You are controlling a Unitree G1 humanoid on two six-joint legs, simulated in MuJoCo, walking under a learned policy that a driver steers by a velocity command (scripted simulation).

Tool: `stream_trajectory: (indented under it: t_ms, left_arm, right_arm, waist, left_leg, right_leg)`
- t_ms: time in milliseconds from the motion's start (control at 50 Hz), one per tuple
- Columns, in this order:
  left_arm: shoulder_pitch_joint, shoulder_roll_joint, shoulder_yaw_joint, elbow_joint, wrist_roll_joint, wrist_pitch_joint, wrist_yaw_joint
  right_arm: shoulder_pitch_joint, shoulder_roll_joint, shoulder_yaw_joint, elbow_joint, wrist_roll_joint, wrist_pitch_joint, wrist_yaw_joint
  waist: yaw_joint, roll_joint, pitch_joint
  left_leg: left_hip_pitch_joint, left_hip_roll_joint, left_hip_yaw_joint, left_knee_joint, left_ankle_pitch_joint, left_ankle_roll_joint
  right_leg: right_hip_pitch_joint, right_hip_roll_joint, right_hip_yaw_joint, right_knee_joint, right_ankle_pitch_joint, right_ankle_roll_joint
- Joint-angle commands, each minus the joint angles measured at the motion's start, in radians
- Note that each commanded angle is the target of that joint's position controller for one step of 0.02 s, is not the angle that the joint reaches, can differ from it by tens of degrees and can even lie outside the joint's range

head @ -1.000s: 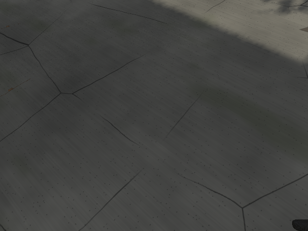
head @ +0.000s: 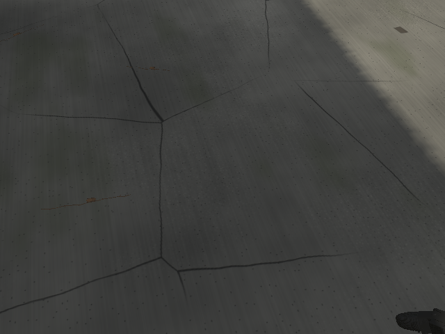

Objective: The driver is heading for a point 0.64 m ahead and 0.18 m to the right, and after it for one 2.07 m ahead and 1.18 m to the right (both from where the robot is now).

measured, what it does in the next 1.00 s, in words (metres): walks ahead, turning right: left foot, then right foot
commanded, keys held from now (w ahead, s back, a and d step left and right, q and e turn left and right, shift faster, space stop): w+e+shift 0.50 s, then e+shift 0.44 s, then shift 0.06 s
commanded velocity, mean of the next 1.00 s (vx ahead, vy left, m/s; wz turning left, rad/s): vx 0.71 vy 0.00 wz -0.74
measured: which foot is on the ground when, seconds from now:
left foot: up 0.00-0.12, down 0.14-0.58, up 0.60-0.96, down 0.98-1.00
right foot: down 0.00-0.14, up 0.16-0.56, down 0.58-0.98, up 1.00-1.00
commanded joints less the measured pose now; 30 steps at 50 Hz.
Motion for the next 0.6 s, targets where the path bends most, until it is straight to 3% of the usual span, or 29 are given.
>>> stream_trajectory:
  t_ms: [20, 60, 80, 100, 120, 140, 160, 180, 200, 220, 240, 280, 320, 360, 400, 440, 480, 520, 540, 560, 580, 600]
  left_arm:
    - [-0.132, 0.097, 0.005, -0.081, -0.023, -0.031, -0.011]
    - [-0.109, 0.167, 0.021, -0.065, -0.023, -0.03, -0.018]
    - [-0.09, 0.192, 0.026, -0.054, -0.024, -0.027, -0.017]
    - [-0.079, 0.219, 0.031, -0.044, -0.019, -0.02, -0.013]
    - [-0.084, 0.224, 0.032, -0.041, -0.016, -0.011, -0.007]
    - [-0.072, 0.151, 0.014, -0.053, -0.009, -0.009, -0.008]
    - [0.008, -0.028, -0.019, -0.098, -0.027, -0.006, -0.005]
    - [0.003, 0.046, -0.005, -0.116, -0.052, 0.004, -0.004]
    - [-0.083, 0.076, 0.005, -0.116, -0.041, 0.017, -0.002]
    - [-0.122, 0.058, -0.001, -0.109, -0.029, 0.023, -0.011]
    - [-0.123, 0.042, 0.0, -0.094, -0.022, 0.035, -0.02]
    - [-0.13, 0.0, -0.002, -0.093, -0.007, 0.068, -0.036]
    - [-0.222, -0.028, -0.005, -0.131, -0.004, 0.092, -0.047]
    - [-0.322, -0.046, -0.016, -0.185, -0.002, 0.095, -0.06]
    - [-0.405, -0.044, -0.026, -0.219, -0.008, 0.091, -0.072]
    - [-0.482, -0.036, -0.036, -0.253, -0.008, 0.088, -0.089]
    - [-0.493, -0.02, -0.038, -0.258, -0.007, 0.087, -0.094]
    - [-0.358, 0.03, -0.024, -0.216, -0.004, 0.087, -0.083]
    - [-0.184, 0.065, -0.008, -0.168, 0.004, 0.083, -0.073]
    - [0.029, 0.103, 0.017, -0.101, 0.009, 0.079, -0.053]
    - [0.028, 0.129, 0.038, -0.079, 0.001, 0.078, -0.02]
    - [-0.046, 0.261, 0.065, -0.103, 0.007, 0.089, -0.01]
  right_arm:
    - [-0.078, 0.011, 0.033, -0.094, 0.006, -0.02, 0.031]
    - [-0.057, -0.03, 0.023, -0.082, 0.011, -0.022, 0.019]
    - [-0.022, -0.057, 0.011, -0.069, 0.005, -0.024, 0.005]
    - [0.103, -0.087, -0.005, -0.032, 0.0, -0.027, -0.013]
    - [0.3, -0.121, -0.026, 0.031, -0.008, -0.026, -0.032]
    - [0.449, -0.207, -0.057, 0.06, -0.026, -0.028, -0.059]
    - [0.47, -0.287, -0.069, 0.052, -0.05, -0.04, -0.072]
    - [0.418, -0.261, -0.072, 0.042, -0.02, -0.029, -0.071]
    - [0.307, -0.164, -0.055, 0.042, -0.008, -0.032, -0.071]
    - [0.252, -0.1, -0.043, 0.045, 0.0, -0.04, -0.066]
    - [0.226, -0.075, -0.039, 0.052, -0.002, -0.046, -0.065]
    - [0.256, -0.028, -0.027, 0.087, 0.015, -0.064, -0.064]
    - [0.283, 0.008, -0.02, 0.126, 0.038, -0.08, -0.059]
    - [0.291, 0.022, -0.017, 0.144, 0.038, -0.092, -0.057]
    - [0.285, 0.021, -0.017, 0.155, 0.031, -0.097, -0.062]
    - [0.295, -0.016, -0.022, 0.166, 0.032, -0.097, -0.075]
    - [0.321, -0.071, -0.03, 0.172, 0.033, -0.094, -0.088]
    - [0.323, -0.135, -0.047, 0.158, 0.032, -0.07, -0.107]
    - [0.287, -0.16, -0.056, 0.142, 0.03, -0.052, -0.114]
    - [0.252, -0.162, -0.059, 0.127, 0.029, -0.04, -0.11]
    - [0.254, -0.117, -0.054, 0.136, 0.035, -0.037, -0.086]
    - [0.353, -0.009, -0.029, 0.072, 0.019, -0.045, -0.082]
  waist:
    - [-0.093, -0.074, 0.133]
    - [-0.117, -0.078, 0.122]
    - [-0.136, -0.075, 0.07]
    - [-0.197, -0.085, -0.022]
    - [-0.295, -0.083, -0.122]
    - [-0.339, -0.02, -0.223]
    - [-0.23, 0.252, -0.322]
    - [-0.212, 0.226, -0.354]
    - [-0.167, 0.105, -0.16]
    - [-0.143, 0.052, -0.061]
    - [-0.112, 0.05, -0.028]
    - [-0.073, 0.06, 0.016]
    - [-0.063, 0.037, 0.069]
    - [-0.054, 0.048, 0.103]
    - [-0.049, 0.035, 0.125]
    - [-0.047, -0.006, 0.152]
    - [-0.029, 0.002, 0.127]
    - [0.045, 0.038, 0.036]
    - [0.128, 0.039, -0.043]
    - [0.206, 0.021, -0.14]
    - [0.165, -0.098, -0.104]
    - [0.011, -0.293, -0.103]
  left_leg:
    - [0.264, 0.007, 0.103, -0.247, 0.199, -0.008]
    - [0.35, -0.016, 0.106, -0.3, 0.189, 0.0]
    - [0.41, -0.045, 0.111, -0.323, 0.139, 0.006]
    - [0.56, -0.08, 0.114, -0.336, 0.068, 0.01]
    - [0.789, -0.076, 0.098, -0.357, 0.034, 0.01]
    - [1.005, 0.103, -0.078, -0.36, -0.214, 0.008]
    - [1.1, 0.39, -0.51, -0.528, -0.535, 0.01]
    - [1.027, 0.432, -0.777, -0.726, -0.615, 0.038]
    - [0.888, 0.37, -0.59, -0.712, -0.558, 0.044]
    - [0.763, 0.323, -0.425, -0.706, -0.366, 0.047]
    - [0.689, 0.282, -0.308, -0.722, -0.229, 0.035]
    - [0.603, 0.251, -0.148, -0.756, -0.077, 0.023]
    - [0.615, 0.223, -0.008, -0.795, 0.076, -0.002]
    - [0.601, 0.202, 0.122, -0.819, 0.257, -0.011]
    - [0.592, 0.152, 0.234, -0.838, 0.365, -0.023]
    - [0.597, 0.14, 0.312, -0.869, 0.49, -0.045]
    - [0.665, 0.156, 0.351, -0.806, 0.873, -0.061]
    - [0.754, 0.176, 0.349, -0.575, 1.243, -0.08]
    - [0.717, 0.192, 0.332, -0.337, 1.302, -0.075]
    - [0.634, 0.202, 0.299, -0.035, 1.183, -0.073]
    - [0.448, 0.057, 0.29, 0.32, 0.321, -0.093]
    - [0.083, -0.083, 0.232, 0.718, -0.409, -0.145]
  right_leg:
    - [-0.328, -0.197, 0.152, -0.313, 0.284, -0.166]
    - [-0.235, -0.234, 0.146, -0.252, 0.573, -0.165]
    - [-0.154, -0.231, 0.127, -0.149, 0.79, -0.152]
    - [-0.126, -0.217, 0.111, 0.045, 0.922, -0.136]
    - [-0.201, -0.179, 0.101, 0.316, 0.88, -0.118]
    - [-0.389, -0.106, 0.088, 0.661, 0.575, -0.105]
    - [-0.602, -0.004, 0.146, 1.037, -0.223, -0.102]
    - [-0.688, 0.003, 0.19, 1.146, -0.136, -0.117]
    - [-0.742, -0.066, 0.173, 1.124, -0.012, -0.118]
    - [-0.725, -0.103, 0.158, 1.068, 0.048, -0.111]
    - [-0.686, -0.124, 0.156, 1.039, 0.059, -0.1]
    - [-0.653, -0.153, 0.149, 1.012, 0.058, -0.087]
    - [-0.736, -0.166, 0.13, 0.994, 0.093, -0.085]
    - [-0.769, -0.164, 0.087, 0.922, 0.189, -0.084]
    - [-0.745, -0.139, 0.034, 0.791, 0.291, -0.097]
    - [-0.661, -0.107, -0.04, 0.588, 0.361, -0.125]
    - [-0.537, -0.031, -0.112, 0.481, 0.391, -0.159]
    - [-0.388, 0.054, -0.15, 0.451, 0.317, -0.179]
    - [-0.205, 0.088, -0.132, 0.435, 0.292, -0.196]
    - [0.02, 0.091, -0.059, 0.379, 0.311, -0.231]
    - [0.138, 0.038, 0.047, 0.285, 0.358, -0.255]
    - [0.33, -0.18, 0.378, 0.419, 1.083, -0.357]
Velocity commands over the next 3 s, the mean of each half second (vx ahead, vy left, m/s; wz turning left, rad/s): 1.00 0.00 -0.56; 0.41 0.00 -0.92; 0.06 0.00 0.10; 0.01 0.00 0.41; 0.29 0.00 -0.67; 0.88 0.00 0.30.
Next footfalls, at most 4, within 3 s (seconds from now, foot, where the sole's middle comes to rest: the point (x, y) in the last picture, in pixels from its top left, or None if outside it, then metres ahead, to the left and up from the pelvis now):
0.14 left None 0.34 0.12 -0.77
0.58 right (287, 262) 0.73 -0.13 -0.77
0.98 left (303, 193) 1.02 -0.20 -0.77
1.28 right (320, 251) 0.78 -0.24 -0.77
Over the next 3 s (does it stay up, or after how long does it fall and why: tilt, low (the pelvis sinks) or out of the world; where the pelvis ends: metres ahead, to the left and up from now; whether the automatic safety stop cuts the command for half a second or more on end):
stays up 1.22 -0.47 0.00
